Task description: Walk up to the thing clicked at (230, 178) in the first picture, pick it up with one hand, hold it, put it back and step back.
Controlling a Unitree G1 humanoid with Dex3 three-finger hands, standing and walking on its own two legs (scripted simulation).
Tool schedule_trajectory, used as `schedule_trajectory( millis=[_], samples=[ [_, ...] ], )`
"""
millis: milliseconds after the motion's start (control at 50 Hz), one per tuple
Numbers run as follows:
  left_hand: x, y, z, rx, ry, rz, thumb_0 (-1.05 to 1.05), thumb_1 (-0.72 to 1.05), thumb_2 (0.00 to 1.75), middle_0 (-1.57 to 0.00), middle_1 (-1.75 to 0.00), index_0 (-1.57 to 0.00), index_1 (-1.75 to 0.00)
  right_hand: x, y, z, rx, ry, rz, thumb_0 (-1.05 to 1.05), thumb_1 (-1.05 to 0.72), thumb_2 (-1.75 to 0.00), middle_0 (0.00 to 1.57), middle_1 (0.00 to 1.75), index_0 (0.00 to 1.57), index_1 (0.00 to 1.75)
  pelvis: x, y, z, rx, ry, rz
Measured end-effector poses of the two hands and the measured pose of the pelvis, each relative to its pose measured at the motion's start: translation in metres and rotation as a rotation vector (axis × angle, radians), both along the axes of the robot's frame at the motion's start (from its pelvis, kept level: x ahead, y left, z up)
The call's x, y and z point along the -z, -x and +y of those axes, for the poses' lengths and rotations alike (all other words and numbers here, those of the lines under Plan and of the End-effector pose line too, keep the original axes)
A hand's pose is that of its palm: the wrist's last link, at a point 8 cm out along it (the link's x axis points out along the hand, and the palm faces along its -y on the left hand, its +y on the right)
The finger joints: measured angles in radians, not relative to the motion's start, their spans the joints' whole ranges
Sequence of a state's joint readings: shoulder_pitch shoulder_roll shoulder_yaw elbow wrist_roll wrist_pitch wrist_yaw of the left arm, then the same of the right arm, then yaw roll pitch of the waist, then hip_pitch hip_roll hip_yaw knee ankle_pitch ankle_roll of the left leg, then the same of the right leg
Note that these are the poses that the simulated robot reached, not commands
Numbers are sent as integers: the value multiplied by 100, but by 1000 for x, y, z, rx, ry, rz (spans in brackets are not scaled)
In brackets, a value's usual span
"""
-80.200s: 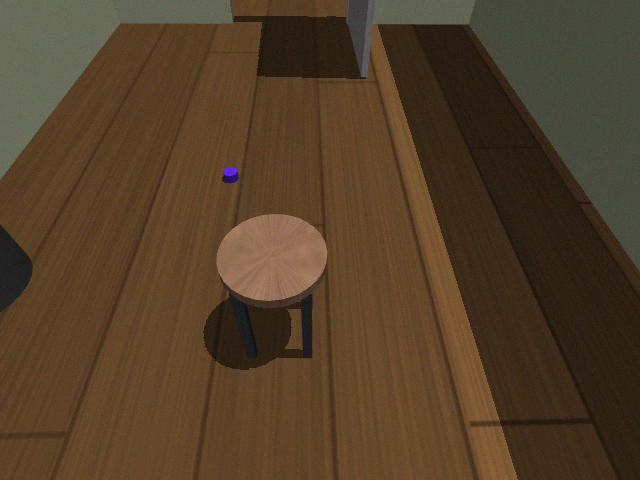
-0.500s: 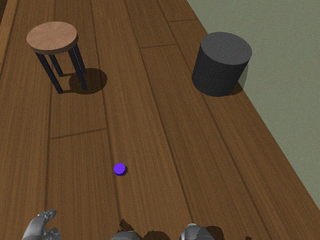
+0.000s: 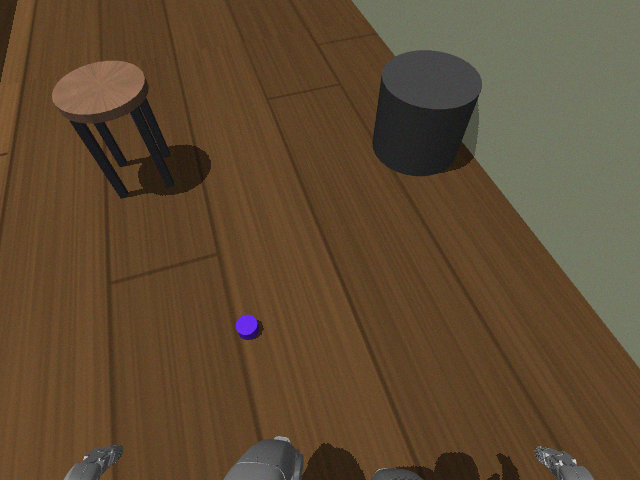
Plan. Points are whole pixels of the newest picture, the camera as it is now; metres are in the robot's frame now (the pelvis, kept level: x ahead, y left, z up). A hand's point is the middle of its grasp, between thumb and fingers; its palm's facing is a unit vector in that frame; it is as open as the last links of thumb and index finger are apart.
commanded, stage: step back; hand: left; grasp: from above
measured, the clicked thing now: (247, 327) +0.57 +0.27 -0.74
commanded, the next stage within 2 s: none
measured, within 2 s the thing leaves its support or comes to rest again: neither
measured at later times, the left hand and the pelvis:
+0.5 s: hand out of the picture -0.03 +0.28 -0.15, palm faces +0.00 -0.93 -0.38, open 7.4 cm; pelvis -0.13 +0.00 +0.00, yaw -1 degrees
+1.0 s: hand out of the picture -0.17 +0.24 -0.14, palm faces +0.07 -0.92 -0.38, open 7.4 cm; pelvis -0.29 -0.04 -0.01, yaw +5 degrees
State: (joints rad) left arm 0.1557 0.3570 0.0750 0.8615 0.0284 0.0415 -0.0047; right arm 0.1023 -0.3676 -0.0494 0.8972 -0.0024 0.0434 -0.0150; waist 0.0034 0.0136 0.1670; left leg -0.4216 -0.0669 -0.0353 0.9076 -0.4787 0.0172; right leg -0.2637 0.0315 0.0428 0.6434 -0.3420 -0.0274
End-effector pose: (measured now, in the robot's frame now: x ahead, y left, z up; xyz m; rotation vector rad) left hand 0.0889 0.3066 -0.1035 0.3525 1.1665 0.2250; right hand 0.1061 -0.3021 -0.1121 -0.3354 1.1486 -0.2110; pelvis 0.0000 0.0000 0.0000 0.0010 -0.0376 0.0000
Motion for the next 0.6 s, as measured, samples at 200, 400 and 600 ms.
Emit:
schedule_trajectory(
  millis=[200, 400, 600],
  samples=[
    [1, 28, 12, -15, 11, -108, 0, 90, 90, -20, -30, -21, -30, -10, 45, 1, -78, 70, 20, 0, -90, -90, 20, 30, 20, 30, 4, 46, 11, -63, 5, 12],
    [6, 89, 16, -31, 31, -51, 0, 90, 90, -20, -30, -20, -30, -33, 97, 7, -76, 86, -12, 0, -90, -90, 20, 30, 21, 30, -7, 100, 9, -27, 23, 6],
    [11, 169, -5, 10, -15, 22, 0, 90, 90, -20, -30, -20, -30, -18, 150, -34, -58, 77, -97, 0, -90, -90, 20, 30, 21, 30, 9, 168, -22, 37, 10, 6]
  ],
)
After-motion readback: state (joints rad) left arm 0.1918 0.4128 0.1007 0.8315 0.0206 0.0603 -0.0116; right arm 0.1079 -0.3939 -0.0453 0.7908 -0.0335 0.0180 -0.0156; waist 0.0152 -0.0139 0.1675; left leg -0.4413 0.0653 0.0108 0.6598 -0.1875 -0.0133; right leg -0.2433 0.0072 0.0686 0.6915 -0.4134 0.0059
